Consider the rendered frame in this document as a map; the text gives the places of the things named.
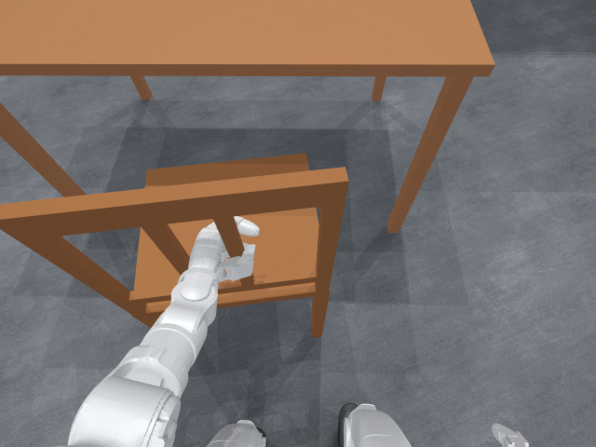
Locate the right robot hand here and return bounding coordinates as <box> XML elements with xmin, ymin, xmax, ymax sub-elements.
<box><xmin>492</xmin><ymin>423</ymin><xmax>529</xmax><ymax>447</ymax></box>

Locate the table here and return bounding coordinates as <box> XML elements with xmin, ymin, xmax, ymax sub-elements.
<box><xmin>0</xmin><ymin>0</ymin><xmax>495</xmax><ymax>233</ymax></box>

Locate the left robot hand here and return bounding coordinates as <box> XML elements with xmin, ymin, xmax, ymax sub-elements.
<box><xmin>188</xmin><ymin>216</ymin><xmax>260</xmax><ymax>282</ymax></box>

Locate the left robot upper arm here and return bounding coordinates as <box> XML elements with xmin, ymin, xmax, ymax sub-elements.
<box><xmin>52</xmin><ymin>375</ymin><xmax>181</xmax><ymax>447</ymax></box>

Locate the robot left thigh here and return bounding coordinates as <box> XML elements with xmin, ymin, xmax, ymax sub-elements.
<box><xmin>206</xmin><ymin>423</ymin><xmax>266</xmax><ymax>447</ymax></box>

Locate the robot right shin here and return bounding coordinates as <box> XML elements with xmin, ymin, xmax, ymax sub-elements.
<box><xmin>351</xmin><ymin>404</ymin><xmax>376</xmax><ymax>414</ymax></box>

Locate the chair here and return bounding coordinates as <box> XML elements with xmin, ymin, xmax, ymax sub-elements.
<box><xmin>0</xmin><ymin>153</ymin><xmax>349</xmax><ymax>353</ymax></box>

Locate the left robot forearm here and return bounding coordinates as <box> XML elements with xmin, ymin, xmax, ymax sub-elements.
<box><xmin>68</xmin><ymin>267</ymin><xmax>219</xmax><ymax>445</ymax></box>

